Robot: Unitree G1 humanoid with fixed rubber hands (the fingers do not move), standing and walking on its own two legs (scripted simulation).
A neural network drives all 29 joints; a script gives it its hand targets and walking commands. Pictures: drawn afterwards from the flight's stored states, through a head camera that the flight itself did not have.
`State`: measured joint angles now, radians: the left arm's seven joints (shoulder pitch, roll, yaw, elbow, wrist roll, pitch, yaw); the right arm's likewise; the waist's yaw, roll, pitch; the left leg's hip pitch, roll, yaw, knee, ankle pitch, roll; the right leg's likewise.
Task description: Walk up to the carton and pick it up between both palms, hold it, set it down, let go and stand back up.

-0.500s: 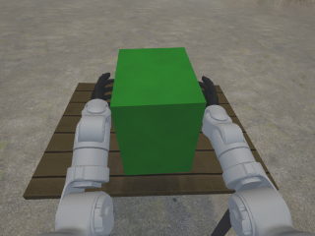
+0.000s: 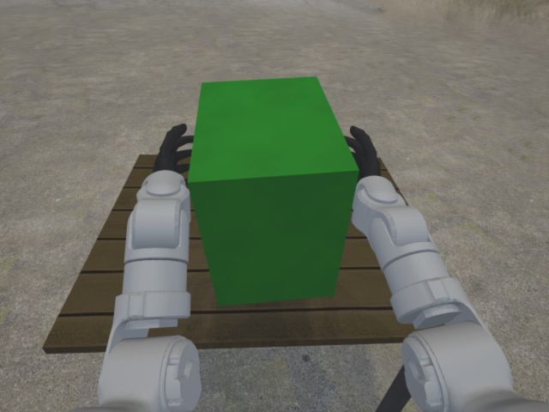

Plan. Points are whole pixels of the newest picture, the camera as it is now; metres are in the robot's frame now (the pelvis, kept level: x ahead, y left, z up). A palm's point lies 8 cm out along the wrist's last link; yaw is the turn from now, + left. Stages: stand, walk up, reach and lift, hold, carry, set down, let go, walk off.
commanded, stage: hold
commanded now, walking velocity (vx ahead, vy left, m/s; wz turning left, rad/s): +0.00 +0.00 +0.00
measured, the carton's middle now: (268, 189) +0.41 -0.01 +0.17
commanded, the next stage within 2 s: none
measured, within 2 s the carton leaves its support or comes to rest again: neither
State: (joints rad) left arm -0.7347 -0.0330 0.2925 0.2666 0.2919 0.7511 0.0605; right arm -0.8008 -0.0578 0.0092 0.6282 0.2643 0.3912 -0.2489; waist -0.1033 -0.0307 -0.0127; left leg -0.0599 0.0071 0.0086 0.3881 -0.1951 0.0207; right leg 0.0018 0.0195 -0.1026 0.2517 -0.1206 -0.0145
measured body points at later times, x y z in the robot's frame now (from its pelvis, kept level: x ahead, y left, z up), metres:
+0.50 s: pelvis -0.01 +0.00 +0.00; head -0.07 +0.02 +0.45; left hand +0.39 +0.14 +0.23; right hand +0.38 -0.13 +0.22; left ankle +0.02 +0.10 -0.75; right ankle +0.02 -0.11 -0.75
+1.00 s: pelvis +0.00 +0.00 +0.00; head -0.06 +0.02 +0.44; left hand +0.38 +0.15 +0.22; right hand +0.38 -0.13 +0.22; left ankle +0.02 +0.10 -0.75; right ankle +0.02 -0.11 -0.75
